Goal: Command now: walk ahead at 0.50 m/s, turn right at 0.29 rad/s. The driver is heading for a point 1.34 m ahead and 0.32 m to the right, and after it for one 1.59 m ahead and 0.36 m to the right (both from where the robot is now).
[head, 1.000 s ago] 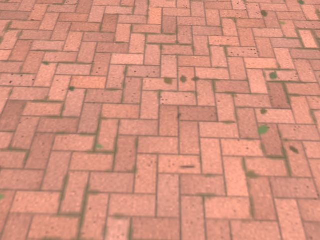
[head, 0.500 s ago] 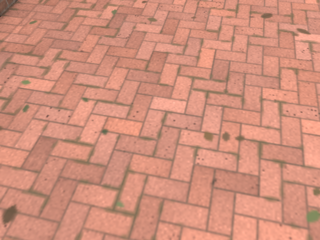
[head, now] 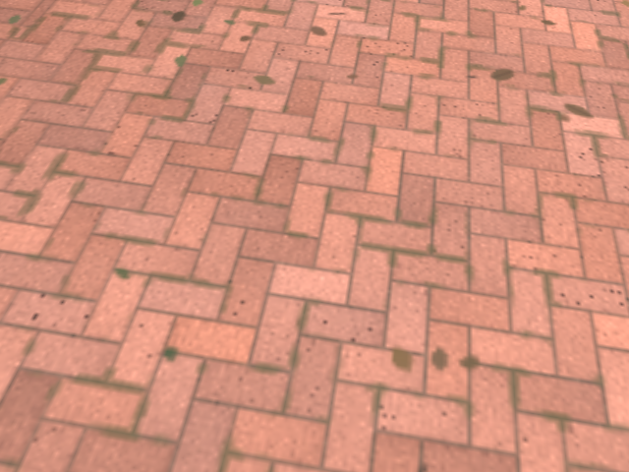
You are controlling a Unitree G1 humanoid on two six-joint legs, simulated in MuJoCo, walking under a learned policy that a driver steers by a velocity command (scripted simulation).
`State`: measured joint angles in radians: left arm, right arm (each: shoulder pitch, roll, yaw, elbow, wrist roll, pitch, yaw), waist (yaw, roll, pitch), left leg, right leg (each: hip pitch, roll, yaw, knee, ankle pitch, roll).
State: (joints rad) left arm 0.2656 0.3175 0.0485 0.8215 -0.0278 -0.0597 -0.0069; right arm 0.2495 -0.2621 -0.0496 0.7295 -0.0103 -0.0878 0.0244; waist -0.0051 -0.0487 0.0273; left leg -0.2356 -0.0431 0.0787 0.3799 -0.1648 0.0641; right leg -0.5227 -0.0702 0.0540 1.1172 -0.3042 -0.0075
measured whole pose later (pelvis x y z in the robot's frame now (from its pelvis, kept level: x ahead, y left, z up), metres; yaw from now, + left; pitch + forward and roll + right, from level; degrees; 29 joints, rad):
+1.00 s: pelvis +0.57 -0.10 +0.00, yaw -26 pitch +1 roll +0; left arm 0.29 0.29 0.05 0.73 -0.01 -0.05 0.00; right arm 0.26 -0.26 -0.05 0.77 -0.01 -0.10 0.03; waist -0.01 -0.04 0.02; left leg -0.29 -0.05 0.02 0.44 -0.17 0.05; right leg -0.46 -0.01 0.05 1.13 -0.34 -0.03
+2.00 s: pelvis +1.06 -0.29 -0.01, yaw -5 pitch +1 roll -1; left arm 0.22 0.29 0.06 0.81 -0.02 -0.10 0.00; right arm 0.19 -0.30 -0.07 0.70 0.02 -0.04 0.04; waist 0.00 0.00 0.07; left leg -0.40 -0.07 0.02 0.56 -0.18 0.09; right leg -0.36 -0.06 0.01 1.20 -0.42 0.00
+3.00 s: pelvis +1.33 -0.33 -0.01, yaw +6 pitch +0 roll +0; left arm 0.13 0.27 0.04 0.88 -0.01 0.01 0.00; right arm 0.23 -0.24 -0.05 0.80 -0.01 0.01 -0.06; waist 0.01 -0.01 0.03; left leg -0.21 0.01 -0.01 0.59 -0.37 -0.01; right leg -0.35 0.02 0.05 0.60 -0.24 -0.01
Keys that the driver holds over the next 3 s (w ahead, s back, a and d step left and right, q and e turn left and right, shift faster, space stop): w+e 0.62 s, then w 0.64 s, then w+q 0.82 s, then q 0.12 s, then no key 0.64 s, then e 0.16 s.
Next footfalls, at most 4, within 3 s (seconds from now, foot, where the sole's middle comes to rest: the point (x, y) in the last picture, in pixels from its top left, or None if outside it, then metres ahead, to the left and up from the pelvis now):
0.36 right None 0.34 -0.16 -0.78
0.82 left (335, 387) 0.67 -0.05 -0.78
1.36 right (475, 332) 0.82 -0.39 -0.78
1.88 left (398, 224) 1.17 -0.24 -0.78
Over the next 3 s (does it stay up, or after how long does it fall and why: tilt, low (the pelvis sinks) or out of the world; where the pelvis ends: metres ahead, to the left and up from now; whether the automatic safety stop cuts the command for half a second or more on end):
stays up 1.33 -0.33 -0.01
